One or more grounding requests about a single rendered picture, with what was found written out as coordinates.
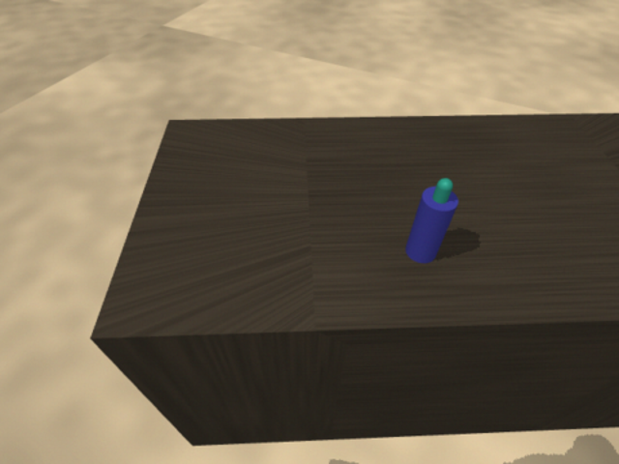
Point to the bottle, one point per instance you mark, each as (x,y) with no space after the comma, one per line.
(433,217)

